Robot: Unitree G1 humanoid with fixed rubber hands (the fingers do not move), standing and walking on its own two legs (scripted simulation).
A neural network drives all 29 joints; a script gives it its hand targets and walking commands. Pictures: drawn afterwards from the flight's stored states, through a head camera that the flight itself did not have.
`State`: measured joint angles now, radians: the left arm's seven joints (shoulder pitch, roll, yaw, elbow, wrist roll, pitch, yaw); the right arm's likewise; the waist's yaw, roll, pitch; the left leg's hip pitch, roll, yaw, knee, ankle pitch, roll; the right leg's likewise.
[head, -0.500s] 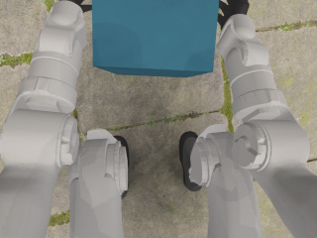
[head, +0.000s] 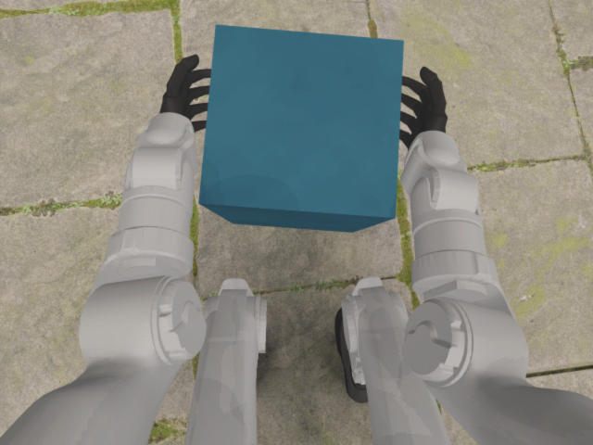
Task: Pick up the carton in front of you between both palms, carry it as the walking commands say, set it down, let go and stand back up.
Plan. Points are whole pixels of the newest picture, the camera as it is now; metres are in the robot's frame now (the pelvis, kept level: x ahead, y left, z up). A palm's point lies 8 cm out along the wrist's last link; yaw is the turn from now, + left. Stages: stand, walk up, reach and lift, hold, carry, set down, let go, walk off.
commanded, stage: reach and lift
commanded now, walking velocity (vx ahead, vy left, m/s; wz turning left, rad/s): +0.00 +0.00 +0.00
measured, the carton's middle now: (299, 152) +0.50 +0.02 -0.14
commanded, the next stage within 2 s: none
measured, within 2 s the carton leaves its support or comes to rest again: neither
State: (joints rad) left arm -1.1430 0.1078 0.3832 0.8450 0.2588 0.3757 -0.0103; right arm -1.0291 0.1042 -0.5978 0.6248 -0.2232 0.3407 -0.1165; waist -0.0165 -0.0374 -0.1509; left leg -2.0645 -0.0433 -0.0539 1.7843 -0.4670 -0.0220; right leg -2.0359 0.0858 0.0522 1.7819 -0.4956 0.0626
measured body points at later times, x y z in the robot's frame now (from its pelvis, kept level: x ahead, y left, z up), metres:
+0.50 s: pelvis +0.04 +0.00 +0.13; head +0.21 +0.02 +0.55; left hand +0.47 +0.17 +0.08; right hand +0.47 -0.14 +0.09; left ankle +0.12 +0.12 -0.45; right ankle +0.11 -0.13 -0.45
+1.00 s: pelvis +0.09 +0.00 +0.26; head +0.14 +0.00 +0.71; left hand +0.42 +0.16 +0.23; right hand +0.43 -0.14 +0.25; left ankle +0.12 +0.12 -0.45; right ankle +0.11 -0.13 -0.45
